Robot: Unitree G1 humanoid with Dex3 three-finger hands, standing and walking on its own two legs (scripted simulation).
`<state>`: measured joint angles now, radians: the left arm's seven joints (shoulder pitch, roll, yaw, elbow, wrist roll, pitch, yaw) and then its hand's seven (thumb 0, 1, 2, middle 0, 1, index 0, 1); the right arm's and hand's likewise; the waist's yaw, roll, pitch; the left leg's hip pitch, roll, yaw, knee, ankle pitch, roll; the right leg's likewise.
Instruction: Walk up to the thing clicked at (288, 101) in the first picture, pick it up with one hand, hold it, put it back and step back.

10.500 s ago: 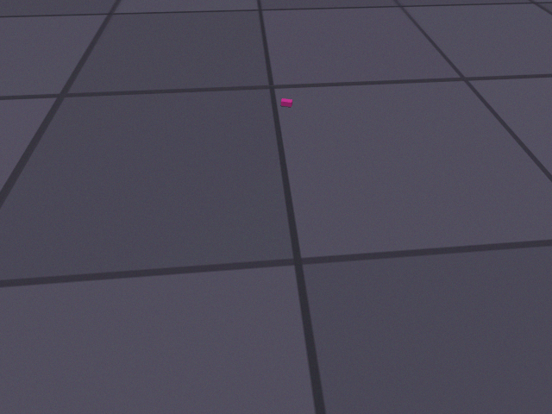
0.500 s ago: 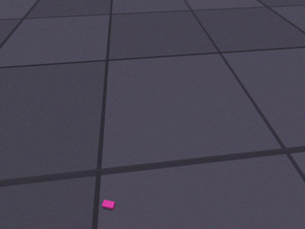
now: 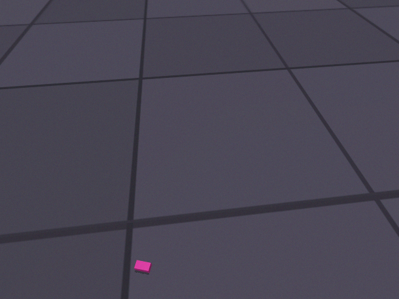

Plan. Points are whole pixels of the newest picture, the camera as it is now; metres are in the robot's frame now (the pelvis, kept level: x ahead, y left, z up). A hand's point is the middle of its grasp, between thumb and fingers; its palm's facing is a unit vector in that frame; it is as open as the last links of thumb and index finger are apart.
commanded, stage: stand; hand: left
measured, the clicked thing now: (143, 266) +0.41 +0.28 -0.77
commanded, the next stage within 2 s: walk up in 0.72 s
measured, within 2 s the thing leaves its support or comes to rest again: neither
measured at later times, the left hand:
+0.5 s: hand out of the picture +0.07 +0.25 -0.16, palm faces -0.03 -0.94 -0.35, open 7.4 cm
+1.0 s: hand out of the picture +0.08 +0.29 -0.16, palm faces -0.02 -0.92 -0.40, open 7.4 cm
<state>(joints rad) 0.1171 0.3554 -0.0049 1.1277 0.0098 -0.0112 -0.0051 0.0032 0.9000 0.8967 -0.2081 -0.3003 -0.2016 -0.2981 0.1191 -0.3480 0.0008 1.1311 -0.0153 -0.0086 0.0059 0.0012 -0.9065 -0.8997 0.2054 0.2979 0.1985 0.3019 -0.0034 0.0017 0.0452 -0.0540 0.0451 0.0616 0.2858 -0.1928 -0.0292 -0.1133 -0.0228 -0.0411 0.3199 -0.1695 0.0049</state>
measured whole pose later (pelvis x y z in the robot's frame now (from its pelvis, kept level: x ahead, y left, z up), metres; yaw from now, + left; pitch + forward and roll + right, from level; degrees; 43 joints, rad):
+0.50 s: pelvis +0.00 +0.00 +0.00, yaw +0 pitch -2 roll +0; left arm 0.11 0.35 -0.01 1.13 0.01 -0.01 0.00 0.00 0.90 0.90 -0.21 -0.30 -0.20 -0.30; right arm 0.12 -0.35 0.00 1.13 -0.02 -0.01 0.01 0.00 -0.91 -0.90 0.21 0.30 0.20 0.30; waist 0.00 0.00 0.05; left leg -0.06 0.05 0.06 0.29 -0.19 -0.03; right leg -0.11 -0.02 -0.04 0.32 -0.17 0.01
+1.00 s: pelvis +0.01 +0.02 +0.00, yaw -1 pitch -2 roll +0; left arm 0.14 0.37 0.02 1.11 0.02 -0.02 0.02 0.00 0.90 0.90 -0.21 -0.30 -0.20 -0.30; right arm 0.14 -0.37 -0.05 1.09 -0.03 0.03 0.03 0.00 -0.91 -0.90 0.20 0.30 0.20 0.30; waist 0.01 0.01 0.05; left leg -0.08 0.03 0.08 0.36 -0.25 0.00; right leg -0.14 -0.04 -0.02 0.38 -0.21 0.03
